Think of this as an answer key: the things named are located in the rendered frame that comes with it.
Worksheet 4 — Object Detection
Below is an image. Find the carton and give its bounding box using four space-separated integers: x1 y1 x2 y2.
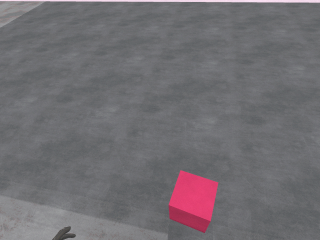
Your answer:
168 170 218 233

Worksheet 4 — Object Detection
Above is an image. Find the left robot hand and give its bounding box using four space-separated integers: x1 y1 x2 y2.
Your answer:
52 226 76 240

